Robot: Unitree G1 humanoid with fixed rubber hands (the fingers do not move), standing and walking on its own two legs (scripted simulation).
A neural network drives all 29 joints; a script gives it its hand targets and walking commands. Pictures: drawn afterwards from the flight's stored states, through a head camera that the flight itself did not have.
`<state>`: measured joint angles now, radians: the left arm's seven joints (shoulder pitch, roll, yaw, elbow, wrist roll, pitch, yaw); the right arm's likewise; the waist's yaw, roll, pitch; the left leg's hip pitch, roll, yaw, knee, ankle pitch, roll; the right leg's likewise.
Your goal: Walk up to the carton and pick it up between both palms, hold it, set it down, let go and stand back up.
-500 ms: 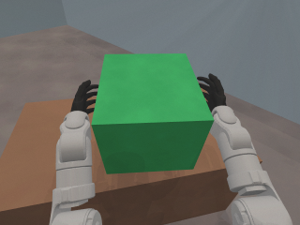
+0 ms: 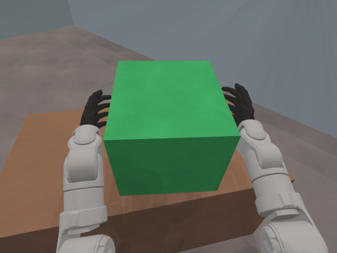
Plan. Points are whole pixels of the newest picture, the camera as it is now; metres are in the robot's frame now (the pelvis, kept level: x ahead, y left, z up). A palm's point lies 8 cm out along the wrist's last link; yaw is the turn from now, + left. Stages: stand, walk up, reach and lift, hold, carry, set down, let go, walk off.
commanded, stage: hold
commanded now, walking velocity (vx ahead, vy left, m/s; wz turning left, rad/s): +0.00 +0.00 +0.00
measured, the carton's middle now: (166, 124) +0.41 +0.02 +0.13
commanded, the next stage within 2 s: none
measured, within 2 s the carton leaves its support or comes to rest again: neither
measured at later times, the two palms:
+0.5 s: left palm (92, 125) +0.34 +0.18 +0.18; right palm (244, 119) +0.36 -0.16 +0.19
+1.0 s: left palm (90, 126) +0.34 +0.18 +0.18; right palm (242, 119) +0.36 -0.15 +0.19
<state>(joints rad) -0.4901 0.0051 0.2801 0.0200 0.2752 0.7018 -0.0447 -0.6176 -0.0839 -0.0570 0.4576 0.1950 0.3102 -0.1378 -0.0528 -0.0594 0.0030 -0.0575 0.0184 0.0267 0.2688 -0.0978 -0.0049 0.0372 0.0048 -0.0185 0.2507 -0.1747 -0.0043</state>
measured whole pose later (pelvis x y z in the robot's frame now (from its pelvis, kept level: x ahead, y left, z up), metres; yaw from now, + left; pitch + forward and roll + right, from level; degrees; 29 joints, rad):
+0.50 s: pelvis +0.00 +0.00 +0.00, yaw +0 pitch -6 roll +0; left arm -0.49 0.01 0.28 0.01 0.27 0.70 -0.04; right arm -0.61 -0.08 -0.06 0.44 0.19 0.32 -0.14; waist -0.06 -0.06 0.00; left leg -0.06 0.02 0.02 0.27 -0.10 -0.01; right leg 0.03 0.01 -0.02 0.25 -0.18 -0.01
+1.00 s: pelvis +0.00 +0.00 +0.00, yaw +0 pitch -7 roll +0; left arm -0.49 0.01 0.28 0.02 0.28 0.71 -0.05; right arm -0.62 -0.08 -0.06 0.46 0.19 0.31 -0.13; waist -0.05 -0.06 0.00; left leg -0.06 0.02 0.02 0.27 -0.09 -0.01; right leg 0.03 0.01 -0.02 0.25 -0.17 -0.01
